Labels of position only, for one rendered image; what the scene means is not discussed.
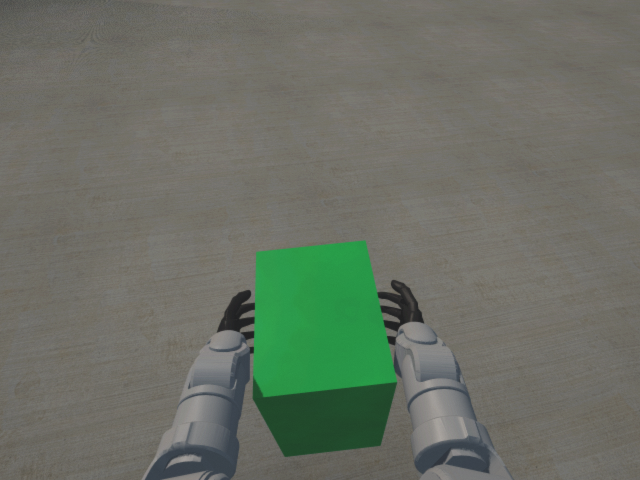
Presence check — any left robot forearm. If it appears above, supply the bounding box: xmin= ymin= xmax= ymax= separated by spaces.
xmin=142 ymin=330 xmax=250 ymax=480

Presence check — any right robot forearm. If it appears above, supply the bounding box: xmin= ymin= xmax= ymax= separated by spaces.
xmin=394 ymin=322 xmax=514 ymax=480

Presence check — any carton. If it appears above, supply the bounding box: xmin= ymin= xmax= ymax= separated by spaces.
xmin=253 ymin=240 xmax=397 ymax=457

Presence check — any left robot hand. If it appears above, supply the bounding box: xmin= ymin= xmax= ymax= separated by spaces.
xmin=217 ymin=290 xmax=255 ymax=354

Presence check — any right robot hand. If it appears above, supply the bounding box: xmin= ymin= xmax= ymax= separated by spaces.
xmin=377 ymin=280 xmax=424 ymax=345

